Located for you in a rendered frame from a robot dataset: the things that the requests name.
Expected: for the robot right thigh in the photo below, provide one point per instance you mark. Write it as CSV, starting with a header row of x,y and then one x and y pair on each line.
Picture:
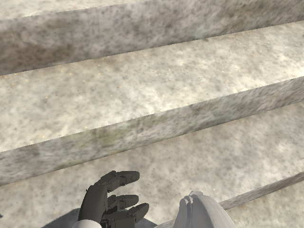
x,y
200,211

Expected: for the left robot hand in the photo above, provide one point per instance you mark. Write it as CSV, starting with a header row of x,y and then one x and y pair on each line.
x,y
105,210

